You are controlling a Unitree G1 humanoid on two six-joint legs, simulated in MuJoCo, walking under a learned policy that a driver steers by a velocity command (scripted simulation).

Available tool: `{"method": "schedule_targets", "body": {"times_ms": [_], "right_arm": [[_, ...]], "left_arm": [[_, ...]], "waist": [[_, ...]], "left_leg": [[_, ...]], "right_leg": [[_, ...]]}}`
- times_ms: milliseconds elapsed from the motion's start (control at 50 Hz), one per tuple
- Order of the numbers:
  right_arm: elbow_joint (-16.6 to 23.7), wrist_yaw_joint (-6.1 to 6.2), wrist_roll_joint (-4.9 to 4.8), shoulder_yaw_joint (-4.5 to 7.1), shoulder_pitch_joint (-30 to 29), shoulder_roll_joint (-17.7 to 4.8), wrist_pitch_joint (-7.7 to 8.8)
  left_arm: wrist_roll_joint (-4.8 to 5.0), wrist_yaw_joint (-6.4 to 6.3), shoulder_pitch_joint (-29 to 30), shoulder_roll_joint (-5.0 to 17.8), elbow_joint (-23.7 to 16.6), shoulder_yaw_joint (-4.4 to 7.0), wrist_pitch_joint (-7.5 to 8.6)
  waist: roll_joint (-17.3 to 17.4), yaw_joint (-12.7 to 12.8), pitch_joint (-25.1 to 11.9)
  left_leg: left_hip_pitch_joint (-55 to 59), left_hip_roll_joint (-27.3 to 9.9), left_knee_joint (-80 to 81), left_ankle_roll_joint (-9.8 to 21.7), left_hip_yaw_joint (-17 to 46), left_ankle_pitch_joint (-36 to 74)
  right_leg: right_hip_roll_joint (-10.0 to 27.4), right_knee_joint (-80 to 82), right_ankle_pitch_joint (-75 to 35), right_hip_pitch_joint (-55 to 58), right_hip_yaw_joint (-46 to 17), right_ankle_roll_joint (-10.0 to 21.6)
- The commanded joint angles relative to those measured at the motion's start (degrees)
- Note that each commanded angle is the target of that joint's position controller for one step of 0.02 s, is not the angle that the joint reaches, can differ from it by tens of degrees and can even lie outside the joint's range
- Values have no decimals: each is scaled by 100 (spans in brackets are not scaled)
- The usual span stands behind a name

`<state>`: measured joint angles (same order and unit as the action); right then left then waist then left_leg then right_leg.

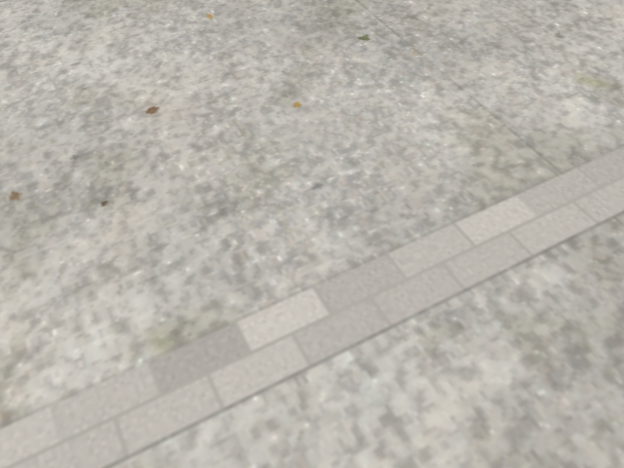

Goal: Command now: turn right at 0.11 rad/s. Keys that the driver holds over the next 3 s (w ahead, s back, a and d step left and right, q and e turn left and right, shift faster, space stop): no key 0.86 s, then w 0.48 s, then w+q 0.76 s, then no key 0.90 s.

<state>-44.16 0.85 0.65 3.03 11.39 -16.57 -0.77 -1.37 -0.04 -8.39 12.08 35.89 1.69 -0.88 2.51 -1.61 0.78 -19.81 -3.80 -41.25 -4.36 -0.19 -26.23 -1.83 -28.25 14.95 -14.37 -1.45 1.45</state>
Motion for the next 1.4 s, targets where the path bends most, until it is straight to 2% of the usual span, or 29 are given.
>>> {"method": "schedule_targets", "body": {"times_ms": [20,60,80,100,120,140,160,180,220,440,860,880,920,940,980,1080,1120,1160,1180,1200,1220,1260,1280,1300,1320,1340,1360,1380,1400], "right_arm": [[314,-5,-18,98,18,-405,60],[254,-31,-16,49,89,-288,85],[251,-44,41,33,94,-318,100],[293,-47,83,46,65,-481,105],[293,-36,49,113,50,-798,104],[220,-49,-15,145,-22,-796,110],[237,-65,-2,96,-44,-583,132],[199,-52,40,69,-55,-495,154],[169,-33,42,37,-36,-413,209],[0,81,7,-12,127,-360,215],[-726,153,-35,-20,345,-198,174],[-822,159,-45,-20,475,-171,162],[-850,188,-123,23,481,-264,143],[-812,201,-145,21,458,-267,175],[-805,179,-197,15,563,-236,335],[-830,25,-248,28,850,-196,662],[-897,-16,-284,51,1230,-306,745],[-1124,-58,-287,172,2002,-684,800],[-1237,-90,-227,183,2501,-659,800],[-1314,-85,-166,190,2750,-687,780],[-1304,-62,-117,148,2751,-575,740],[-1119,18,-144,87,2172,-477,604],[-936,57,-173,64,1606,-488,533],[-779,69,-178,75,1094,-616,482],[-708,59,-177,124,868,-809,461],[-697,46,-152,152,842,-941,470],[-716,35,-151,133,881,-902,497],[-731,21,-176,91,883,-789,524],[-675,24,-134,29,839,-547,539]], "left_arm": [[21,-28,353,786,-292,202,131],[69,-17,425,675,-216,155,95],[87,-3,297,634,-135,146,96],[55,5,131,607,-65,144,106],[6,32,-45,667,-37,167,112],[4,21,-12,690,-30,170,94],[23,1,153,774,4,187,80],[45,-26,226,709,-5,186,66],[46,-51,198,647,37,180,25],[78,-106,-69,604,507,206,75],[133,-225,-334,565,1676,198,79],[143,-229,-449,544,1781,197,69],[221,-238,-532,667,1854,250,59],[237,-240,-510,663,1831,248,102],[292,-210,-569,613,1846,237,276],[356,-66,-632,532,1889,213,612],[356,-18,-468,454,1798,179,742],[325,87,-75,337,1591,137,918],[285,138,463,422,1415,126,971],[319,169,916,415,1194,105,982],[364,185,1196,412,1043,79,968],[419,230,1260,332,838,-8,897],[389,264,1089,330,841,-37,859],[351,326,678,281,987,-63,814],[332,358,145,324,1197,-22,758],[317,328,-384,564,1404,114,665],[306,254,-798,809,1516,254,576],[303,173,-1284,980,1600,374,519],[271,86,-1899,1163,1713,474,490]], "waist": [[-1112,4,-510],[-997,-78,-510],[-859,-81,-513],[-644,29,-480],[-185,245,-296],[132,233,-143],[9,101,-24],[20,109,-58],[22,98,-91],[-304,68,-122],[-252,115,40],[-263,119,-85],[-245,156,268],[-247,160,557],[-289,153,828],[-222,99,621],[87,-23,587],[838,-237,393],[885,-566,335],[977,-701,430],[630,-699,483],[293,-424,550],[247,-194,558],[292,62,385],[534,298,187],[618,594,63],[559,858,-59],[375,1213,-261],[-35,1569,-533]], "left_leg": [[90,-50,55,-49,107,222],[552,17,1001,3,-2,1119],[894,-12,1442,57,67,1989],[1071,-168,1583,140,254,2631],[1036,-249,1449,300,239,2655],[607,-157,1437,450,205,1863],[457,-100,1552,453,204,1575],[438,-97,1606,404,210,1542],[537,-64,1588,347,180,1659],[651,15,1474,376,118,1598],[700,137,1603,397,17,1751],[744,215,1596,424,-63,1150],[356,288,1532,638,-39,-810],[118,216,1576,748,104,-1403],[-50,64,1539,914,372,-1575],[206,-48,1413,1210,760,-1005],[731,-236,1550,1449,1238,-562],[2086,-1136,1875,1956,2638,862],[2815,-1533,2090,2194,3240,1664],[3452,-1994,2219,2360,3754,2257],[3783,-2075,2111,2288,3688,2479],[3274,-1984,2433,1764,2837,2252],[2405,-1710,2734,1490,2259,1889],[1181,-1168,2914,1266,1474,1643],[187,-830,3065,1160,925,1373],[-236,-694,2956,1081,643,1590],[-381,-561,2485,958,456,2233],[-346,-369,1561,782,233,2874],[-724,-156,72,522,103,2840]], "right_leg": [[1296,667,-2587,392,-1074,979],[1128,522,-2263,318,-943,840],[990,493,-1722,228,-887,646],[784,429,-908,150,-822,426],[571,464,-334,-46,-723,292],[388,443,-118,84,-500,163],[373,326,-80,126,-464,123],[379,270,-174,153,-434,133],[372,229,-432,127,-427,137],[346,168,-679,99,-362,39],[303,253,-938,264,-234,-34],[232,263,-316,308,-160,-6],[124,225,1949,-127,-126,185],[197,291,2573,-422,-245,283],[374,311,2718,-643,-490,427],[424,24,2063,-630,-684,610],[219,-528,1506,-1093,-416,579],[8,-1951,-74,-2315,194,342],[27,-2747,721,-3250,170,285],[159,-3530,2111,-4355,17,301],[472,-4004,2434,-5023,-170,325],[938,-3402,2226,-4917,-192,333],[997,-2488,1613,-3919,-120,282],[744,-1709,355,-2149,174,176],[345,-1417,-727,-505,514,29],[66,-1428,-1145,502,725,-54],[-92,-1395,-861,1145,794,-53],[-115,-1128,-545,1661,805,14],[249,-902,-303,2341,339,122]]}}
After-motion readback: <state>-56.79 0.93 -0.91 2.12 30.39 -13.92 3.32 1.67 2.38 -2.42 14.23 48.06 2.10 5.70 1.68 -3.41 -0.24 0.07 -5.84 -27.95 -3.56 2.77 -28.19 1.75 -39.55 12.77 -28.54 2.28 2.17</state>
